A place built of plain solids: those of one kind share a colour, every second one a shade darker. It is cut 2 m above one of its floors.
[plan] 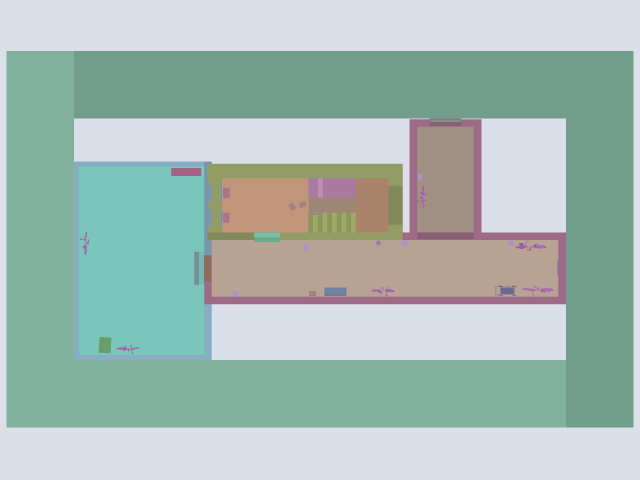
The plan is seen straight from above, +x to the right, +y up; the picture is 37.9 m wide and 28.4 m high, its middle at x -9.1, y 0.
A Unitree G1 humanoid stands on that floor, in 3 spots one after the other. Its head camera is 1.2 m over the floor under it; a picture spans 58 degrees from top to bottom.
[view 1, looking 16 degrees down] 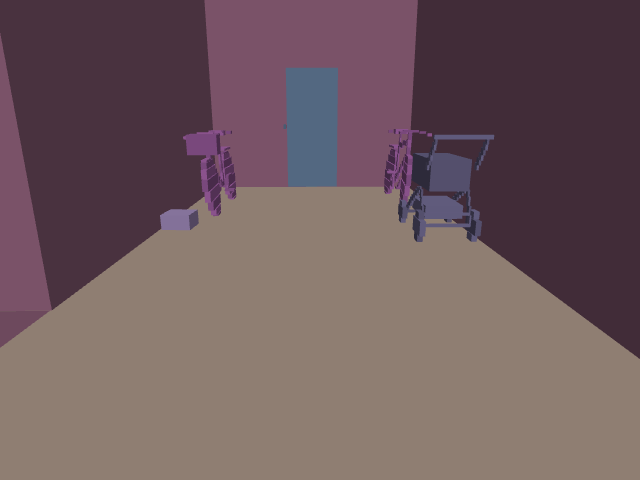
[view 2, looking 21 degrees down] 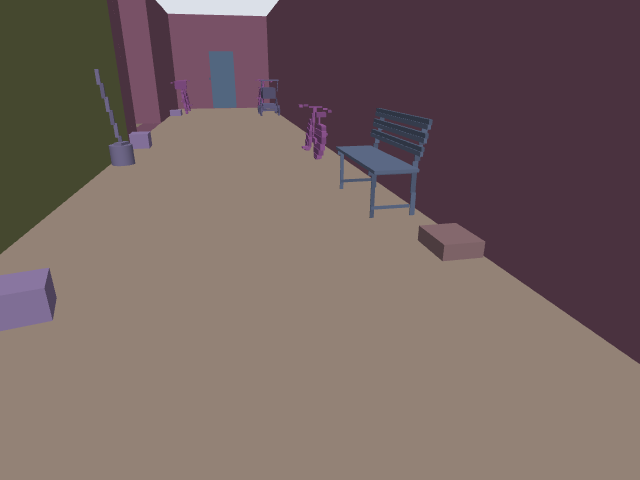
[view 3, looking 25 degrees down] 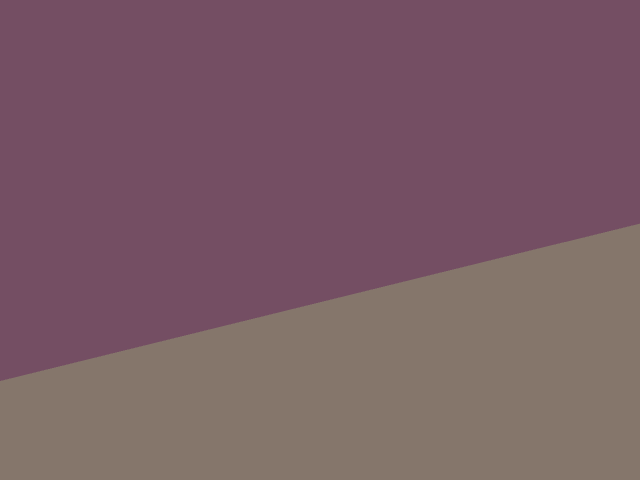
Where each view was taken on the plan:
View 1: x -2.58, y -1.68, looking -1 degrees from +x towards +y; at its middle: floor_arm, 4.35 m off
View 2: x -12.23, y -1.64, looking -12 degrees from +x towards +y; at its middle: floor_arm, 3.35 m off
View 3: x -1.68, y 5.40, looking -24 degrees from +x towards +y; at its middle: wall_arm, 2.02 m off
